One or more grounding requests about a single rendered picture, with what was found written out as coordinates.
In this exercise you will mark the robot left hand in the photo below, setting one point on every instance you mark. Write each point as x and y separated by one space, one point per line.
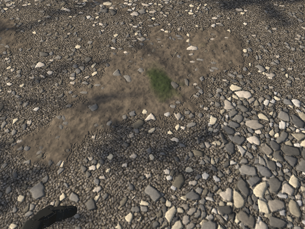
49 215

